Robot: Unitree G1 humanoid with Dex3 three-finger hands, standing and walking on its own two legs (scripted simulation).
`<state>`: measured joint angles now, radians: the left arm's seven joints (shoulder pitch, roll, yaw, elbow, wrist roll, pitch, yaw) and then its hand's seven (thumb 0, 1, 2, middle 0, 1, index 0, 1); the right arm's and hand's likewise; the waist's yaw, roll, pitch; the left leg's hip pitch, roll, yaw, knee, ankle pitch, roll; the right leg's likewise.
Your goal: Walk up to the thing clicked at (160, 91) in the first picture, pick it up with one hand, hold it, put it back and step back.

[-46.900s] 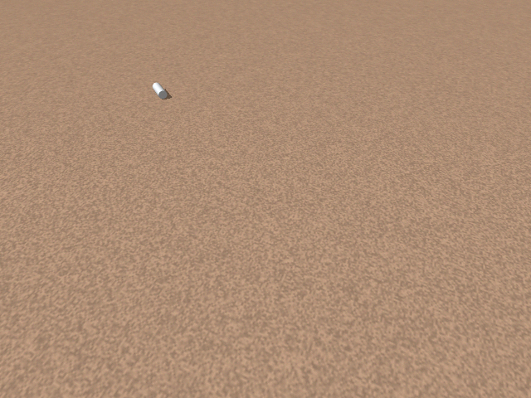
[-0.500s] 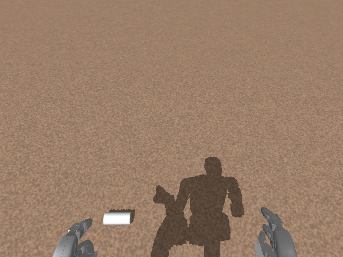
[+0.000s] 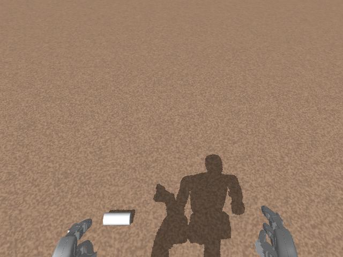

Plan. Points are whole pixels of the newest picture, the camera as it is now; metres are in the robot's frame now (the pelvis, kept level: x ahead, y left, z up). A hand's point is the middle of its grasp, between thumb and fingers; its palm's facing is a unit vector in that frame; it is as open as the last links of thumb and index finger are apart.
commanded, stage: home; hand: left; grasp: from above
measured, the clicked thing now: (117, 218) +0.45 +0.28 -0.68
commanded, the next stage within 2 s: stand in 0.64 s
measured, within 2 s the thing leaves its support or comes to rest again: neither
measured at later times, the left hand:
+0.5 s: hand out of the picture +0.16 +0.18 -0.05, palm faces +0.04 -0.98 -0.20, open 7.4 cm
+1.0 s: hand out of the picture +0.11 +0.24 -0.11, palm faces +0.01 -0.94 -0.34, open 7.4 cm
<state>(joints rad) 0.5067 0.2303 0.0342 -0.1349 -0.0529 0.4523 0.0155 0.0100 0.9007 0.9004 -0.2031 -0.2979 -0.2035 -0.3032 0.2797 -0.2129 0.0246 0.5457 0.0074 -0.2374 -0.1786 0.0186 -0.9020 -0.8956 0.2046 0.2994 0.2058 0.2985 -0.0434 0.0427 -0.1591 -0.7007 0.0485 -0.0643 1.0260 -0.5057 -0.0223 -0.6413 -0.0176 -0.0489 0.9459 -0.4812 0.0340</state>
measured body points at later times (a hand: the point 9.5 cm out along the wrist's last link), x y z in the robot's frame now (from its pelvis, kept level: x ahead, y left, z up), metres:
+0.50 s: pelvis +0.00 +0.00 +0.00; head +0.02 +0.01 +0.45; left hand +0.16 +0.23 -0.03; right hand +0.16 -0.25 -0.06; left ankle +0.00 +0.13 -0.68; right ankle -0.01 -0.14 -0.68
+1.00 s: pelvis -0.01 +0.00 +0.03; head +0.01 +0.01 +0.48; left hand +0.11 +0.28 -0.08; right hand +0.11 -0.27 -0.08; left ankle +0.00 +0.13 -0.68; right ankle -0.01 -0.14 -0.68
